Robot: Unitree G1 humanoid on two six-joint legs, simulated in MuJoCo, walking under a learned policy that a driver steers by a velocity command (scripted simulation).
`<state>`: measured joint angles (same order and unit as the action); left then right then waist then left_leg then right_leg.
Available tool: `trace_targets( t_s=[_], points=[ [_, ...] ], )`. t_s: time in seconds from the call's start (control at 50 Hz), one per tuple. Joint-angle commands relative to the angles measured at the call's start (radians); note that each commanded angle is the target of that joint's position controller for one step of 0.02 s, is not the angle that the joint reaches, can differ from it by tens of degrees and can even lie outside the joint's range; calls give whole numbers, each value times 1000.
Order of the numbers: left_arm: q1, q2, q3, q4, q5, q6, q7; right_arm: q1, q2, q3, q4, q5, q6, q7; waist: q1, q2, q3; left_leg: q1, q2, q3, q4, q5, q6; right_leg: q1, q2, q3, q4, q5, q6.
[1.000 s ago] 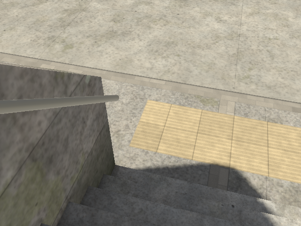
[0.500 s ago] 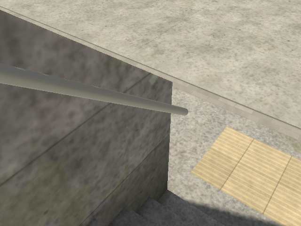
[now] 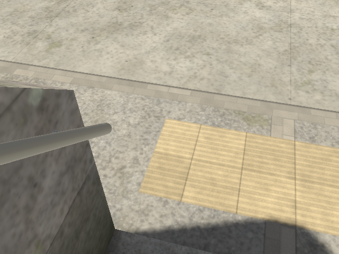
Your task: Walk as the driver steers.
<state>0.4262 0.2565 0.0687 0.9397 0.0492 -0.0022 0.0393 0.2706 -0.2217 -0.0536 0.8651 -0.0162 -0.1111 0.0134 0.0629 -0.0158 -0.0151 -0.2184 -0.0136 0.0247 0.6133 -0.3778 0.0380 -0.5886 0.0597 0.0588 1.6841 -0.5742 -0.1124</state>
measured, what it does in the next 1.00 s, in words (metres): goes down, turning right: right foot 0.20 m lower, then left foot 0.21 m lower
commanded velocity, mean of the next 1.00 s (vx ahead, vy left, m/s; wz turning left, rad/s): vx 0.16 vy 0.00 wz -0.62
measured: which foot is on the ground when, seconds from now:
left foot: down 0.00-0.20, up 0.22-0.72, down 0.74-1.00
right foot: up 0.00-0.20, down 0.22-0.74, up 0.76-1.00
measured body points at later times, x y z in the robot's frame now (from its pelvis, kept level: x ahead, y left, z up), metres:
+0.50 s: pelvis +0.22 -0.01 -0.25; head +0.22 -0.03 +0.20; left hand +0.34 +0.21 -0.38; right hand +0.33 -0.28 -0.33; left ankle +0.45 +0.05 -0.87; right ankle +0.17 -0.04 -0.92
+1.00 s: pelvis +0.35 +0.03 -0.40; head +0.39 +0.07 +0.05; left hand +0.64 +0.05 -0.51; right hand +0.17 -0.12 -0.52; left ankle +0.44 +0.05 -1.13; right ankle +0.32 -0.11 -0.78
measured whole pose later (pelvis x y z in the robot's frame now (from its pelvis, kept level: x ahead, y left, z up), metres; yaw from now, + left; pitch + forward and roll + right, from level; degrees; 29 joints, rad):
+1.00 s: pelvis +0.35 +0.03 -0.40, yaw -34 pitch -2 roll -3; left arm 0.00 0.15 -0.02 0.67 0.05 0.12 0.05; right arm 0.53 -0.14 0.03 0.85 0.00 0.02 -0.01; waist -0.08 -0.07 0.06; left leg -0.34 -0.10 -0.12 0.61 -0.21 0.08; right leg -1.17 0.10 0.01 2.24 -0.39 0.04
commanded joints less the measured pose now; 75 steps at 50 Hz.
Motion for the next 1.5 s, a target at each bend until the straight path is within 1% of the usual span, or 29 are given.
trace_targets(
  t_s=[0.02,0.06,0.08,0.12,0.18,0.2,0.22,0.24,0.26,0.28,0.3,0.32,0.36,0.38,0.44,0.48,0.58,0.68,0.74,0.76,0.78,0.82,0.84,0.86,0.9,0.98,1.14,1.38,1.5],
  points=[
    [-98,34,10,-156,23,18,-3,160,-76,-17,36,31,-27,-27,-50,155,125,-49,397,-194,-10,973,158,-250,-152,63,-478,451,76],
    [-36,16,7,-121,22,22,-29,31,-68,-5,-2,24,-19,-47,35,108,43,-318,250,12,129,686,83,98,-54,-99,-566,841,60],
    [-43,27,9,-123,0,7,-52,-11,-42,1,-6,52,-33,-68,61,174,32,-356,227,61,217,407,11,172,-66,-60,-664,1048,34],
    [-53,-48,-26,-139,-53,-4,-93,-55,-45,3,6,54,-44,-91,86,76,53,-624,135,244,312,15,-71,568,22,-152,-964,1443,77],
    [249,72,11,-64,-29,29,-45,-95,-183,-40,-26,37,8,-70,211,126,-67,-476,217,244,826,480,-76,766,66,-218,-934,1247,14],
    [457,137,37,-15,-20,37,-24,-231,-202,-39,-70,39,39,-54,354,25,-95,-623,161,242,1205,447,-74,1007,15,-158,-1048,1229,-74],
    [398,173,44,-35,-50,33,-27,-225,-134,-31,-72,-2,80,-56,362,-181,110,-692,-6,247,1602,-387,-39,870,-96,23,-1414,1234,-165],
    [257,245,33,-45,-48,18,-43,-65,-75,-16,-129,-23,100,-71,108,-213,180,-911,-13,165,1708,-554,-11,870,-198,125,-1097,2006,-71],
    [195,230,22,-109,-62,15,-49,43,-66,9,-201,-45,97,-67,6,-144,5,-1034,42,-13,1520,-432,-16,920,-296,423,-983,2061,-180],
    [146,196,12,-118,-69,15,-56,48,-118,6,-156,-57,108,-77,-18,38,20,-1034,81,-68,1429,-319,-26,791,-316,460,-1017,1751,-230],
    [116,190,-5,-130,-51,-3,-47,31,-116,8,-159,-73,99,-96,-37,60,-18,-1040,60,-110,1283,-160,-31,702,-297,450,-1024,1426,-242],
    [70,185,-4,-131,-46,-12,-40,60,-118,6,-130,-89,93,-91,-81,56,-57,-1002,60,-95,1248,-80,-49,636,-288,455,-975,1577,-244],
    [-143,192,-11,-200,11,0,8,-99,-87,38,-235,-53,100,-95,-142,-3,-96,-656,-6,-126,891,249,-153,159,-306,673,-1149,1225,-281],
    [-96,137,-21,-167,-8,2,5,-61,-147,10,-163,-46,103,-102,-141,107,-71,-563,14,-110,886,377,-134,165,-229,551,-1040,1434,-213],
    [-15,116,-20,-150,-73,24,35,-121,-138,11,-192,-43,112,-82,-96,41,-83,-644,-18,-143,644,598,-83,308,-65,483,-827,1166,-127],
    [-68,81,-28,-182,-58,30,43,-222,-57,45,-248,-55,106,-52,-72,-9,-42,-578,-57,-129,444,757,-67,247,7,497,-771,805,-114],
    [-111,85,-29,-246,-38,47,21,-389,-69,42,-353,-24,108,-62,2,-96,25,-511,-57,-206,241,626,-97,243,32,652,-769,617,-134],
    [-150,45,-60,-249,-11,53,-8,-154,-62,21,-296,63,97,-57,15,-124,112,11,63,-180,-362,718,-48,23,130,515,-653,465,-106],
    [-135,54,-58,-287,-23,51,-39,121,-76,-4,-168,53,119,-55,-27,183,-8,447,162,-78,-518,1022,0,-161,207,262,-166,-44,-50],
    [-175,13,-53,-304,-27,47,-52,321,-65,4,-139,59,117,-40,-122,245,-155,700,234,-115,-166,1213,38,-409,250,80,298,-399,-25],
    [-112,-28,-54,-317,-59,43,-51,329,-69,31,-138,52,102,-1,-65,299,-176,782,285,-199,181,1459,129,-637,254,-3,616,-570,-2],
    [-169,-27,-74,-301,-25,28,-26,324,-163,-10,-115,55,69,-4,-106,256,-174,572,401,-539,-116,807,289,-727,175,43,717,-299,52],
    [-380,51,-50,-330,20,42,-6,166,-121,1,-149,60,92,-26,-107,66,-40,379,290,-522,-267,230,194,-780,114,-16,677,-101,74],
    [-502,29,-61,-381,10,63,-7,79,-168,8,-168,31,101,-51,-87,117,25,171,354,-653,-340,63,214,-730,54,15,662,18,104],
    [-530,-1,-67,-372,1,112,10,62,-132,33,-165,9,116,-38,-38,8,120,-149,229,-576,-296,91,141,-636,33,-31,617,169,131],
    [-527,-47,-69,-367,3,115,25,118,-134,38,-143,20,100,-32,-66,70,15,-114,88,-477,-152,282,77,-661,50,-61,560,259,177],
    [-644,-111,-90,-436,0,106,49,233,-118,18,-168,8,105,-75,-160,190,-36,237,54,-646,-121,334,118,-879,107,-24,507,168,234],
    [-729,-56,-97,-502,29,71,27,145,-172,-4,-253,8,127,-72,-204,81,-16,224,34,-810,-190,198,272,-785,121,7,582,93,230],
    [-713,-23,-81,-565,5,94,29,108,-210,-17,-254,2,112,-55,-192,81,-20,171,43,-852,-247,271,307,-673,112,14,612,30,224]
  ],
)
Next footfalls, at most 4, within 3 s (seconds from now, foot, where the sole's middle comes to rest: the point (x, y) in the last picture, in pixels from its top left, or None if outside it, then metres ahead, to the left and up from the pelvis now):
0.22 right None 0.21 -0.05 -0.96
0.74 left None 0.47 0.02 -1.17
1.68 right None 0.29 -0.18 -0.96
2.14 left None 0.30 0.08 -0.96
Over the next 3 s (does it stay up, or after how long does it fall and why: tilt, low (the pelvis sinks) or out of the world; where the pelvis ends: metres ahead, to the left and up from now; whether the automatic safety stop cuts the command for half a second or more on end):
stays up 0.61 -0.06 -0.50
